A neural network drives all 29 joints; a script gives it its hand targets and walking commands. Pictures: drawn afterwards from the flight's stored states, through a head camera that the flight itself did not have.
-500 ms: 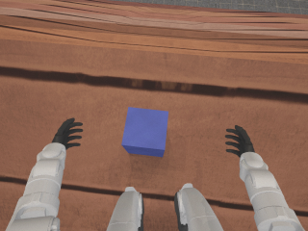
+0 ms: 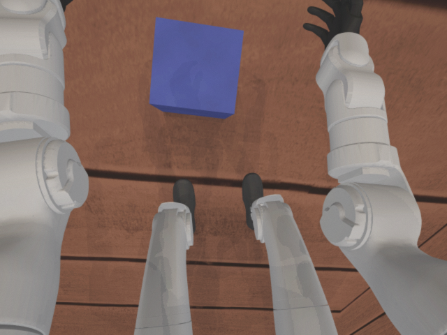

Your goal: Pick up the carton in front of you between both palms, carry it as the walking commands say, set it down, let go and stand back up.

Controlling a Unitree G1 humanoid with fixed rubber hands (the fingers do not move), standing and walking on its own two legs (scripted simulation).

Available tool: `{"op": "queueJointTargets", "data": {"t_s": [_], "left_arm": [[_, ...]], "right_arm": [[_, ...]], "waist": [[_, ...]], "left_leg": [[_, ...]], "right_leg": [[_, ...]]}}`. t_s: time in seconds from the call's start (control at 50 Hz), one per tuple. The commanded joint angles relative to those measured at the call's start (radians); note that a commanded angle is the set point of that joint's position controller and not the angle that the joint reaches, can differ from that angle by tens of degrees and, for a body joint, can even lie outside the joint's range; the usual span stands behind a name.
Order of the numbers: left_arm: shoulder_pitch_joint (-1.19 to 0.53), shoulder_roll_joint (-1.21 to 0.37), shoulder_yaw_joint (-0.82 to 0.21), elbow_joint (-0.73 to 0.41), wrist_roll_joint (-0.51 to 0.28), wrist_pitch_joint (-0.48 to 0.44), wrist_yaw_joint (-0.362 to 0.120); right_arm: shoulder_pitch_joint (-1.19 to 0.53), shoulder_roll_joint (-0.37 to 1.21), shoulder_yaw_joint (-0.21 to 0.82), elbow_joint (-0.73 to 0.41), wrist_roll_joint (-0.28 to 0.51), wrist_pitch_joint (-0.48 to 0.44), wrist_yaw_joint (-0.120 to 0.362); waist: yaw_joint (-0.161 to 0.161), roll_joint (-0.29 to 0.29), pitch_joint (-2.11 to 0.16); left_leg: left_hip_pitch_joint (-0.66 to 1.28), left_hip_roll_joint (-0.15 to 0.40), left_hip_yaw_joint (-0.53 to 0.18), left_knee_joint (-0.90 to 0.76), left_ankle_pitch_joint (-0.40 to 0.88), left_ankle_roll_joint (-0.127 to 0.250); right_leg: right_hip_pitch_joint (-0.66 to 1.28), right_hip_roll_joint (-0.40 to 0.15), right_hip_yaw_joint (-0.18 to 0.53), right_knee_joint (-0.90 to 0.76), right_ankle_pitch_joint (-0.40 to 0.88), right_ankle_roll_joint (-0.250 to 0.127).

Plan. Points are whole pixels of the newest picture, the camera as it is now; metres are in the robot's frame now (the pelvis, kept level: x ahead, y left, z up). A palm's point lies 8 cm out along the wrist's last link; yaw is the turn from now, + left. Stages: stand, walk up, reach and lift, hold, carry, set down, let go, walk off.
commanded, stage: reach and lift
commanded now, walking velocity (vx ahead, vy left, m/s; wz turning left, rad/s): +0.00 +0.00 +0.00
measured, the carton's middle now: (196, 77) +0.55 +0.03 -0.53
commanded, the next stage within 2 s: none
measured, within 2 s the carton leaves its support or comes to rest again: leaves its support in 1.72 s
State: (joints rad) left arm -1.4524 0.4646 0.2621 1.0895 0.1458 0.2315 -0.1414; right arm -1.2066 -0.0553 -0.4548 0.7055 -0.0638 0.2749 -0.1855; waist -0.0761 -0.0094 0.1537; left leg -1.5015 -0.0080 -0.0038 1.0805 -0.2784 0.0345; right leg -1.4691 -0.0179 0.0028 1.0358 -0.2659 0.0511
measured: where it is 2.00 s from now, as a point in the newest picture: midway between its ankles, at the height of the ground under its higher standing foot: (222, 214)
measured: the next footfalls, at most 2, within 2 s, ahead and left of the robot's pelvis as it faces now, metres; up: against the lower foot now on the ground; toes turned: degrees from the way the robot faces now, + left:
none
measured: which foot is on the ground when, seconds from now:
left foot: down 0.00-1.00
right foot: down 0.00-1.00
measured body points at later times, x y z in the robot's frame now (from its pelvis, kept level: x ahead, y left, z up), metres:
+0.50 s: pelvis +0.00 -0.02 -0.14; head +0.37 +0.02 +0.11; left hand +0.57 +0.21 -0.32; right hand +0.53 -0.17 -0.32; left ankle +0.09 +0.10 -0.62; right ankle +0.09 -0.16 -0.62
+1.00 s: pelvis -0.02 -0.01 -0.28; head +0.37 +0.02 -0.08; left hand +0.57 +0.19 -0.48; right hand +0.53 -0.18 -0.47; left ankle +0.09 +0.10 -0.62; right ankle +0.09 -0.16 -0.62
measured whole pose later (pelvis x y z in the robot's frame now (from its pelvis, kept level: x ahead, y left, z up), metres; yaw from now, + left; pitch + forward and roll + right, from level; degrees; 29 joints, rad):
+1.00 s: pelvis -0.02 -0.01 -0.28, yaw -2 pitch +34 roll -5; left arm -1.73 0.59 -0.05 1.30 -0.15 0.11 -0.04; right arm -1.54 -0.21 -0.25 1.04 0.20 0.12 -0.20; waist -0.05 -0.06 0.52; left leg -2.23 0.00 -0.06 2.21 -0.58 0.01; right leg -2.18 0.08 0.02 2.16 -0.58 0.10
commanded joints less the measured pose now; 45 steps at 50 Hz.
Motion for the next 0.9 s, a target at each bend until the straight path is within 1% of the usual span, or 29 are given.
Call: {"op": "queueJointTargets", "data": {"t_s": [0.0, 0.06, 0.1, 0.16, 0.22, 0.24, 0.26, 0.28, 0.34, 0.36, 0.42, 0.46, 0.48, 0.52, 0.54, 0.56, 0.6, 0.62, 0.64, 0.66, 0.68, 0.7, 0.72, 0.74, 0.76, 0.8, 0.82, 0.84, 0.88], "left_arm": [[-0.338, 0.163, 0.043, -0.138, 0.058, -0.022, 0.010], [-0.267, 0.101, 0.058, -0.086, 0.026, -0.039, 0.008], [-0.255, 0.086, 0.058, -0.104, 0.034, -0.063, 0.001], [-0.172, 0.018, 0.070, -0.057, 0.049, -0.093, 0.012], [-0.127, -0.002, 0.090, -0.049, 0.051, -0.104, 0.027], [-0.126, -0.018, 0.103, -0.081, 0.064, -0.115, 0.032], [-0.148, 0.022, 0.091, -0.044, 0.065, -0.106, 0.036], [-0.124, 0.024, 0.093, -0.041, 0.040, -0.106, 0.038], [-0.183, 0.009, 0.035, -0.037, 0.002, -0.125, 0.054], [-0.202, 0.067, 0.019, -0.020, -0.017, -0.120, 0.055], [-0.264, 0.106, -0.042, -0.046, -0.083, -0.136, 0.069], [-0.329, 0.175, -0.088, -0.049, -0.126, -0.134, 0.078], [-0.353, 0.198, -0.076, -0.063, -0.124, -0.135, 0.087], [-0.400, 0.222, -0.142, -0.074, -0.189, -0.123, 0.086], [-0.410, 0.215, -0.171, -0.095, -0.233, -0.121, 0.088], [-0.425, 0.250, -0.175, -0.051, -0.205, -0.108, 0.088], [-0.459, 0.257, -0.227, -0.052, -0.266, -0.098, 0.085], [-0.489, 0.231, -0.236, -0.037, -0.275, -0.102, 0.086], [-0.507, 0.256, -0.243, 0.016, -0.278, -0.099, 0.084], [-0.531, 0.273, -0.263, 0.034, -0.284, -0.099, 0.083], [-0.574, 0.262, -0.253, -0.007, -0.282, -0.104, 0.087], [-0.577, 0.253, -0.278, 0.063, -0.293, -0.103, 0.085], [-0.587, 0.277, -0.300, 0.062, -0.288, -0.104, 0.085], [-0.586, 0.267, -0.284, 0.079, -0.281, -0.108, 0.083], [-0.576, 0.235, -0.272, 0.085, -0.280, -0.111, 0.083], [-0.588, 0.273, -0.290, 0.144, -0.277, -0.117, 0.090], [-0.594, 0.226, -0.288, 0.131, -0.280, -0.121, 0.086], [-0.635, 0.287, -0.281, 0.101, -0.274, -0.131, 0.091], [-0.636, 0.296, -0.308, 0.093, -0.296, -0.146, 0.098]], "right_arm": [[-0.158, -0.075, -0.007, -0.124, -0.009, -0.041, -0.003], [-0.197, -0.061, -0.015, -0.164, -0.036, -0.061, 0.006], [-0.140, -0.040, -0.051, -0.131, -0.049, -0.081, 0.013], [-0.088, -0.024, -0.059, -0.069, -0.067, -0.125, 0.035], [-0.032, -0.048, -0.089, -0.008, -0.098, -0.159, 0.046], [-0.079, -0.012, -0.048, -0.067, -0.061, -0.165, 0.052], [-0.055, -0.082, -0.085, -0.002, -0.081, -0.161, 0.047], [-0.064, -0.065, -0.043, -0.022, -0.064, -0.165, 0.041], [-0.105, -0.091, -0.022, 0.035, -0.015, -0.174, 0.027], [-0.115, -0.054, 0.026, 0.016, 0.017, -0.167, 0.023], [-0.198, -0.118, 0.058, 0.025, 0.070, -0.169, -0.009], [-0.224, -0.121, 0.086, 0.023, 0.106, -0.157, -0.022], [-0.265, -0.137, 0.114, -0.010, 0.139, -0.159, -0.028], [-0.303, -0.173, 0.160, 0.000, 0.177, -0.144, -0.045], [-0.337, -0.186, 0.146, -0.063, 0.180, -0.144, -0.059], [-0.353, -0.200, 0.127, 0.017, 0.178, -0.126, -0.066], [-0.397, -0.186, 0.213, 0.003, 0.231, -0.118, -0.064], [-0.447, -0.199, 0.179, 0.006, 0.229, -0.123, -0.062], [-0.490, -0.179, 0.217, 0.008, 0.249, -0.114, -0.060], [-0.487, -0.190, 0.204, 0.065, 0.242, -0.106, -0.060], [-0.527, -0.195, 0.204, 0.057, 0.241, -0.110, -0.057], [-0.517, -0.215, 0.181, 0.134, 0.221, -0.116, -0.056], [-0.506, -0.204, 0.194, 0.128, 0.260, -0.117, -0.052], [-0.523, -0.263, 0.147, 0.187, 0.199, -0.127, -0.055], [-0.516, -0.188, 0.175, 0.195, 0.225, -0.127, -0.047], [-0.514, -0.217, 0.146, 0.204, 0.193, -0.150, -0.038], [-0.540, -0.234, 0.157, 0.250, 0.205, -0.151, -0.028], [-0.590, -0.246, 0.139, 0.208, 0.201, -0.158, -0.029], [-0.586, -0.256, 0.164, 0.190, 0.222, -0.183, -0.032]], "waist": [[0.005, 0.174, -1.198], [0.013, 0.110, -1.131], [-0.010, 0.171, -1.139], [0.034, 0.152, -1.089], [-0.002, 0.121, -1.056], [0.042, 0.138, -1.055], [0.005, 0.148, -1.069], [0.026, 0.100, -1.053], [0.029, 0.144, -1.103], [0.030, 0.102, -1.093], [0.048, 0.157, -1.190], [0.036, 0.130, -1.212], [0.068, 0.126, -1.244], [0.062, 0.129, -1.288], [0.012, 0.108, -1.332], [0.033, 0.138, -1.282], [0.041, 0.094, -1.264], [0.055, 0.148, -1.208], [0.045, 0.084, -1.175], [0.035, 0.101, -1.123], [0.046, 0.102, -1.105], [0.001, 0.116, -1.054], [0.044, 0.149, -1.136], [0.005, 0.148, -1.017], [0.036, 0.121, -0.990], [-0.003, 0.098, -0.973], [0.038, 0.146, -0.939], [0.004, 0.097, -0.935], [0.006, 0.121, -0.970]], "left_leg": [[0.895, -0.044, -0.028, -0.053, 0.431, -0.026], [0.800, -0.043, -0.039, -0.053, 0.486, -0.027], [0.770, -0.040, -0.034, -0.018, 0.557, -0.043], [0.752, -0.022, -0.089, 0.052, 0.754, -0.028], [0.615, -0.018, -0.105, 0.158, 0.670, -0.045], [0.634, -0.026, -0.088, 0.193, 0.641, -0.048], [0.546, -0.028, -0.075, 0.236, 0.581, -0.052], [0.449, -0.042, -0.074, 0.266, 0.561, -0.049], [0.357, -0.049, -0.039, 0.379, 0.475, -0.052], [0.343, -0.044, -0.050, 0.409, 0.461, -0.042], [0.207, -0.038, -0.008, 0.527, 0.358, -0.051], [0.157, -0.038, -0.007, 0.575, 0.270, -0.040], [0.158, -0.032, -0.015, 0.615, 0.305, -0.035], [0.153, -0.025, 0.001, 0.664, 0.254, -0.036], [0.165, -0.019, -0.012, 0.683, 0.218, -0.033], [0.119, -0.014, 0.004, 0.698, 0.173, -0.040], [0.058, -0.008, 0.021, 0.748, 0.048, -0.038], [0.036, -0.005, 0.014, 0.744, 0.031, -0.038], [0.000, 0.005, 0.003, 0.764, -0.012, -0.026], [-0.026, 0.010, 0.003, 0.761, -0.074, -0.032], [-0.059, 0.002, 0.002, 0.777, -0.039, -0.034], [-0.051, 0.017, -0.016, 0.794, -0.037, -0.034], [0.035, 0.019, -0.018, 0.828, -0.042, -0.036], [-0.063, 0.012, -0.010, 0.838, -0.072, -0.041], [-0.066, 0.005, -0.012, 0.837, -0.042, -0.031], [-0.047, 0.010, -0.041, 0.864, -0.039, -0.031], [-0.076, 0.015, -0.030, 0.873, -0.062, -0.041], [-0.088, 0.024, -0.053, 0.892, -0.042, -0.034], [-0.063, 0.022, -0.040, 0.927, 0.004, -0.037]], "right_leg": [[0.333, 0.117, -0.102, -0.053, 0.215, 0.034], [0.328, 0.127, -0.107, -0.037, 0.252, 0.031], [0.281, 0.125, -0.091, -0.007, 0.303, 0.037], [0.090, 0.126, -0.082, 0.055, 0.324, 0.041], [-0.063, 0.120, -0.092, 0.160, 0.256, 0.044], [-0.128, 0.129, -0.091, 0.185, 0.224, 0.042], [-0.130, 0.127, -0.093, 0.224, 0.205, 0.046], [-0.129, 0.122, -0.090, 0.258, 0.218, 0.049], [-0.186, 0.134, -0.094, 0.367, 0.184, 0.053], [-0.168, 0.126, -0.102, 0.413, 0.181, 0.058], [-0.114, 0.122, -0.077, 0.522, 0.192, 0.053], [-0.062, 0.123, -0.084, 0.594, 0.149, 0.058], [-0.072, 0.124, -0.063, 0.628, 0.175, 0.052], [-0.026, 0.117, -0.089, 0.685, 0.143, 0.044], [-0.001, 0.107, -0.113, 0.716, 0.136, 0.054], [-0.057, 0.109, -0.100, 0.728, 0.087, 0.045], [0.020, 0.107, -0.098, 0.767, 0.023, 0.039], [-0.032, 0.095, -0.104, 0.804, 0.020, 0.035], [-0.034, 0.092, -0.110, 0.821, -0.017, 0.047], [-0.052, 0.082, -0.115, 0.820, -0.054, 0.049], [-0.083, 0.085, -0.108, 0.848, -0.037, 0.048], [-0.113, 0.082, -0.105, 0.856, -0.041, 0.042], [-0.113, 0.075, -0.101, 0.885, -0.055, 0.050], [-0.172, 0.072, -0.110, 0.890, -0.083, 0.039], [-0.198, 0.083, -0.105, 0.892, -0.061, 0.041], [-0.189, 0.072, -0.137, 0.939, -0.063, 0.050], [-0.222, 0.077, -0.117, 0.945, -0.083, 0.039], [-0.239, 0.075, -0.119, 0.965, -0.061, 0.038], [-0.182, 0.073, -0.127, 1.001, -0.009, 0.035]]}}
